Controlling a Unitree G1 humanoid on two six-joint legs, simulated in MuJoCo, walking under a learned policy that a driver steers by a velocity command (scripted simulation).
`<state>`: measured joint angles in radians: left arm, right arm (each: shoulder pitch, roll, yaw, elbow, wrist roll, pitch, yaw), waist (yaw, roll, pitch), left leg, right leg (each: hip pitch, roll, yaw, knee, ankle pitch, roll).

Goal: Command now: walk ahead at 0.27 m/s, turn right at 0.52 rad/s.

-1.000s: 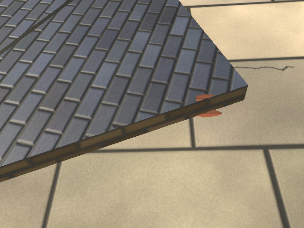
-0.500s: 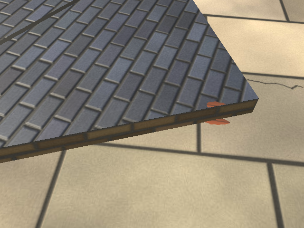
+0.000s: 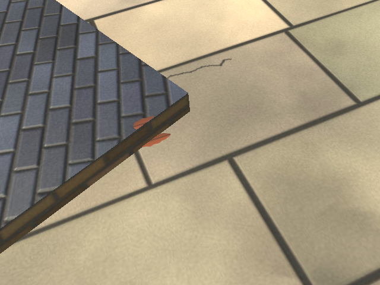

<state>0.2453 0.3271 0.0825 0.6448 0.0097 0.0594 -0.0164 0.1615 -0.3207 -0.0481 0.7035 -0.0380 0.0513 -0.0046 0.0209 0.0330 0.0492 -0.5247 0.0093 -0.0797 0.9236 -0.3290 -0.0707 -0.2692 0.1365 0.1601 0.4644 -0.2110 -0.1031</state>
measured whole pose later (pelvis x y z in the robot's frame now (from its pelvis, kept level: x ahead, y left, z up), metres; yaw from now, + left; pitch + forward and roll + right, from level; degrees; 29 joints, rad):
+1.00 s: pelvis +0.61 +0.23 -0.01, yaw +35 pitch +3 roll -3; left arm 0.51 0.33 0.06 0.90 0.02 -0.10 -0.01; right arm -0.02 -0.33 -0.02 0.66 -0.05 -0.04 0.08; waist 0.09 0.03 -0.01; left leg -0.70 0.05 -0.04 0.87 -0.13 0.08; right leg 0.02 0.02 -0.11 0.25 -0.32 0.01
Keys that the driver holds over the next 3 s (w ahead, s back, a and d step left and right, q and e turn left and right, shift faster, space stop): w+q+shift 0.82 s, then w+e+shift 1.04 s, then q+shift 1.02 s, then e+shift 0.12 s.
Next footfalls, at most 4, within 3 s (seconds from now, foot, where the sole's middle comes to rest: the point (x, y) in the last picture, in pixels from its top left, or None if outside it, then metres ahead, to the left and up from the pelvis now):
0.28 left None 0.14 0.14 -0.78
0.70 right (193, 236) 0.62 0.08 -0.78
1.12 left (99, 214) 0.71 0.45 -0.78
1.48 right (104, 107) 1.16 0.47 -0.66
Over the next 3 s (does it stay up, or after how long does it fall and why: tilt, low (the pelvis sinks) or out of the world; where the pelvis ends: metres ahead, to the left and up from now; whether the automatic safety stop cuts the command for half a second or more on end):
stays up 1.71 0.61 0.04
